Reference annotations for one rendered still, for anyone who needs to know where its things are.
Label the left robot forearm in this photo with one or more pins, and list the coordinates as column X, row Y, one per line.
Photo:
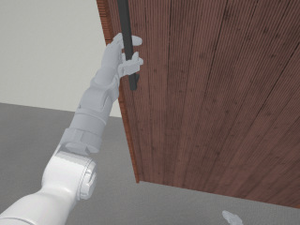
column 83, row 136

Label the handle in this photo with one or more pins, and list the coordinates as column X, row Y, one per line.
column 127, row 39

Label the left robot upper arm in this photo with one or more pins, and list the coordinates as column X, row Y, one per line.
column 68, row 179

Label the wardrobe door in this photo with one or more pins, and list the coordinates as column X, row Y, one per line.
column 217, row 104

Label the robot right hand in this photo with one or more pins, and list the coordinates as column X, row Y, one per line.
column 232, row 219

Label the robot left hand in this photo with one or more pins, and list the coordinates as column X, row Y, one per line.
column 114, row 58

